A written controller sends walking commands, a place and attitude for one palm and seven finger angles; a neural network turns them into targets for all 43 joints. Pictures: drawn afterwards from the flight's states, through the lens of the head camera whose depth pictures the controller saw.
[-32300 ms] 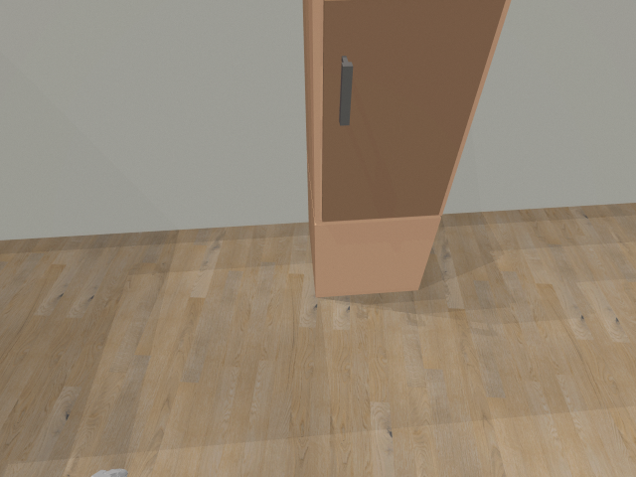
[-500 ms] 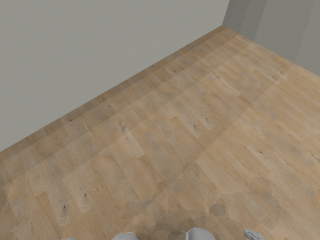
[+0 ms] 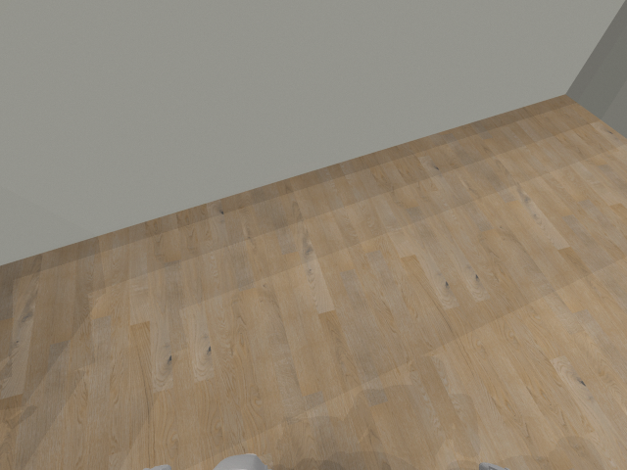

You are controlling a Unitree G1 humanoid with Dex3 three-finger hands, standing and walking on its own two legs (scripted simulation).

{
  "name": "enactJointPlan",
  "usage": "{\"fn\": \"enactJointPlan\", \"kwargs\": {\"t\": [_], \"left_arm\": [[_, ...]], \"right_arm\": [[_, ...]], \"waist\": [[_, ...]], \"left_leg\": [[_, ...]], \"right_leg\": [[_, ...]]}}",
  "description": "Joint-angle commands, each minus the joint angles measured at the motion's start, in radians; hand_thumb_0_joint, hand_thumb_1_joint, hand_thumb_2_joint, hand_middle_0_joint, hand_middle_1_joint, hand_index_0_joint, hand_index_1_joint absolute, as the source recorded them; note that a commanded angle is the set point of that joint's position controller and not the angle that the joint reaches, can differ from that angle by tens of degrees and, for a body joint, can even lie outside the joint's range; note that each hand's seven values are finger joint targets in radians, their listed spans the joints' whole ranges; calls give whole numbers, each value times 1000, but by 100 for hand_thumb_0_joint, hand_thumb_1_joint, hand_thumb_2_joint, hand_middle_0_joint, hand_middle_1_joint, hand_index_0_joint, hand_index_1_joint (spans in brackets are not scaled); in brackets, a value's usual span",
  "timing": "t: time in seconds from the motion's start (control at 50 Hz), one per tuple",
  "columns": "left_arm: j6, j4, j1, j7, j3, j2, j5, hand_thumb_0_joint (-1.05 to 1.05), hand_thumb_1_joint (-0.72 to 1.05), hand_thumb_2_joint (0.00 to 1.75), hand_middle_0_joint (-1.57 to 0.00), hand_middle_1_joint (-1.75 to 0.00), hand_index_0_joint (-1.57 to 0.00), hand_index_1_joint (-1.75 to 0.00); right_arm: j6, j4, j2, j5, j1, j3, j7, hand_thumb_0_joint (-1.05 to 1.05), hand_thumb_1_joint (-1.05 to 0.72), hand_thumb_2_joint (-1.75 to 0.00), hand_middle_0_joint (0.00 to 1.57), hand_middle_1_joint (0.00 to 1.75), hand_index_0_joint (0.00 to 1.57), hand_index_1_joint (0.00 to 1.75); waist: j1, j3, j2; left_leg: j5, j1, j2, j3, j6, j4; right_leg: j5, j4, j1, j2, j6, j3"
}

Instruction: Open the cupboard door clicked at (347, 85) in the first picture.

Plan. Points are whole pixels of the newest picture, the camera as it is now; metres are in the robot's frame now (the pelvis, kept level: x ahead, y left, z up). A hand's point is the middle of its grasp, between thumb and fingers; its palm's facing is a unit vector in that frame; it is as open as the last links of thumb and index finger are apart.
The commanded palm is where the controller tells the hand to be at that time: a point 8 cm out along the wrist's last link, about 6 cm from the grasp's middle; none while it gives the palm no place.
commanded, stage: turn to face it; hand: left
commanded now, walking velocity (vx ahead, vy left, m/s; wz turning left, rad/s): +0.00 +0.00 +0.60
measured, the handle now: out of the picture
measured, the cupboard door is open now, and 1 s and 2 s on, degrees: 49 49 49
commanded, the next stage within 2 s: take the last steps up to it in 1.94 s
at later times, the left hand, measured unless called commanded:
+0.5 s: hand out of the picture +0.03 +0.19 -0.15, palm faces +0.31 -0.91 -0.29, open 7.4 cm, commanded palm none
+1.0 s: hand out of the picture -0.02 +0.19 -0.16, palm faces +0.58 -0.76 -0.28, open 7.4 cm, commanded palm none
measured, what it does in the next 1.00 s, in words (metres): steps on the spot, turning left: left foot, then right foot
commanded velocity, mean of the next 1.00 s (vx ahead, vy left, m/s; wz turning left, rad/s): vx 0.00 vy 0.00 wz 0.60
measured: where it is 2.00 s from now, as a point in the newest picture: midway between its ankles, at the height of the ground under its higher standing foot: outside the picture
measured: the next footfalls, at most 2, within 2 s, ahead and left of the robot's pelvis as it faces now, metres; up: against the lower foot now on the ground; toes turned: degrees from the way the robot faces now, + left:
left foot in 0.04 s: +0.05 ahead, +0.12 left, +0.00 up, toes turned +7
right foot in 0.38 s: +0.08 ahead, -0.15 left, +0.00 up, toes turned +11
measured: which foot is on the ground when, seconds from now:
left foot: up 0.00-0.02, down 0.04-0.38, up 0.40-0.68, down 0.70-1.00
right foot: down 0.00-0.04, up 0.06-0.36, down 0.38-0.70, up 0.72-1.00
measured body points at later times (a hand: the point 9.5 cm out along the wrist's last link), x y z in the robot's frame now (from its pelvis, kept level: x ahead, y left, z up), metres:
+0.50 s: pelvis +0.01 -0.04 +0.00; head +0.06 -0.04 +0.45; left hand +0.01 +0.23 -0.13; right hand +0.16 -0.27 -0.15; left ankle -0.04 +0.09 -0.67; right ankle +0.04 -0.15 -0.73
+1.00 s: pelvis +0.02 -0.05 +0.00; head +0.06 -0.02 +0.44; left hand -0.05 +0.23 -0.13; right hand +0.23 -0.20 -0.15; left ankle -0.03 +0.09 -0.74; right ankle +0.10 -0.16 -0.72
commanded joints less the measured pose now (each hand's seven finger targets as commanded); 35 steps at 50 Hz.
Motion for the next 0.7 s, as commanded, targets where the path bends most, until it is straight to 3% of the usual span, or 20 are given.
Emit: {"fn": "enactJointPlan", "kwargs": {"t": [0.0,0.02,0.04,0.06,0.12,0.22,0.3,0.32,0.34,0.36,0.38,0.4,0.44,0.46,0.5,0.56,0.62,0.64,0.66,0.68], "left_arm": [[-4,-69,28,3,70,180,-17,0,90,90,-20,-30,-20,-30],[2,-121,-34,0,45,116,-20,0,90,90,-20,-30,-20,-30],[15,-140,-91,7,47,150,-6,0,90,90,-20,-30,-20,-30],[17,-124,-116,10,50,126,-9,0,90,90,-20,-30,-20,-30],[28,-77,-70,-4,54,132,-10,0,90,90,-20,-30,-20,-30],[31,-76,-53,-8,51,124,-10,0,90,90,-20,-30,-20,-30],[14,-64,27,-4,53,127,-14,0,90,90,-20,-30,-20,-30],[5,-58,76,1,60,152,-13,0,90,90,-20,-30,-20,-30],[-6,-56,105,11,77,228,1,0,90,90,-20,-30,-20,-30],[-7,-71,87,16,83,292,8,0,90,90,-20,-30,-20,-30],[-8,-85,49,23,77,263,0,0,90,90,-20,-30,-20,-30],[-8,-92,-3,25,70,226,-1,0,90,90,-20,-30,-20,-30],[-11,-100,-51,20,50,175,-3,0,90,90,-20,-30,-20,-30],[-14,-95,-34,20,48,174,-2,0,90,90,-20,-30,-20,-30],[-16,-76,9,21,56,197,1,0,90,90,-20,-30,-20,-30],[-14,-49,63,18,68,231,4,0,90,90,-20,-30,-20,-30],[-8,-44,45,11,77,235,-5,0,90,90,-20,-30,-20,-30],[-3,-51,34,6,75,221,-13,0,90,90,-20,-30,-20,-30],[4,-85,36,-1,67,160,-20,0,90,90,-20,-30,-20,-30],[10,-127,-47,2,41,122,-13,0,90,90,-20,-30,-20,-30]], "right_arm": [[-53,-68,-186,-9,114,-45,-5,0,-90,-90,20,30,20,30],[-50,-57,-283,-11,192,-71,-15,0,-90,-90,20,30,20,30],[-47,-34,-287,-10,228,-68,-22,0,-90,-90,20,30,20,30],[-54,-45,-260,-12,189,-67,-35,0,-90,-90,20,30,20,30],[-56,-82,-199,-13,44,-43,-43,0,-90,-90,20,30,20,30],[-47,-82,-205,-17,26,-50,-33,0,-90,-90,20,30,20,30],[-36,-97,-206,-13,-6,-61,-29,0,-90,-90,20,30,20,30],[-35,-106,-184,-6,-22,-58,-27,0,-90,-90,20,30,20,30],[-34,-123,-124,3,-15,-51,-22,0,-90,-90,20,30,20,30],[-37,-148,-91,3,-31,-44,-15,0,-90,-90,20,30,20,30],[-29,-138,-128,-6,-18,-52,-13,0,-90,-90,20,30,20,30],[-22,-119,-112,-6,-23,-53,-11,0,-90,-90,20,30,20,30],[-19,-93,-87,-5,-3,-40,0,0,-90,-90,20,30,20,30],[-19,-90,-74,-2,-12,-33,2,0,-90,-90,20,30,20,30],[-21,-94,-49,4,-45,-22,7,0,-90,-90,20,30,20,30],[-31,-101,-38,7,-73,-11,8,0,-90,-90,20,30,20,30],[-41,-86,-64,4,1,-16,3,0,-90,-90,20,30,20,30],[-48,-73,-107,0,57,-27,1,0,-90,-90,20,30,20,30],[-56,-66,-219,-10,123,-56,-6,0,-90,-90,20,30,20,30],[-48,-49,-280,-7,201,-71,-15,0,-90,-90,20,30,20,30]], "waist": [[-62,-249,144],[-109,-240,376],[-119,-247,245],[-99,-230,273],[-24,-131,203],[-18,-113,213],[15,-143,210],[43,-155,155],[59,-152,-67],[67,-120,-285],[42,-118,-214],[15,-98,-209],[-15,-95,-194],[-7,-108,-181],[18,-117,-167],[47,-135,-168],[4,-159,-141],[-32,-193,-41],[-66,-241,250],[-106,-227,330]], "left_leg": [[446,357,181,-230,117,-311],[845,421,424,-541,288,-341],[715,381,429,-515,326,-321],[657,344,355,-489,300,-322],[461,158,242,-355,218,-369],[205,73,192,-377,202,-406],[223,-6,150,-411,174,-329],[195,-74,109,-385,140,-257],[40,-240,-6,-277,71,-66],[-180,-286,-98,-127,19,212],[-167,-247,-35,-175,29,397],[-116,-252,-14,-170,24,490],[-49,-228,10,-122,0,473],[-51,-207,8,-95,-8,404],[-58,-163,2,-46,-13,233],[-52,-92,-17,0,-2,57],[115,76,-24,13,18,-181],[254,226,6,-29,40,-284],[550,401,265,-376,160,-315],[774,392,413,-522,280,-339]], "right_leg": [[275,256,-134,-101,32,34],[-353,481,-371,28,89,64],[-340,582,-391,30,71,184],[-270,605,-419,32,68,213],[-111,557,-328,42,73,228],[-101,307,-195,95,60,198],[-5,31,11,144,46,170],[61,-123,122,117,39,193],[-44,-289,231,-82,-24,416],[-12,-372,147,-321,-140,625],[-13,-362,42,-343,-181,589],[77,-322,20,-269,-171,522],[348,-246,44,-177,-134,300],[450,-223,78,-167,-127,256],[584,-181,143,-172,-117,199],[655,-129,182,-198,-117,189],[565,-18,116,-188,-58,127],[481,101,13,-169,-13,89],[29,325,-246,-38,66,36],[-344,498,-371,24,80,118]]}}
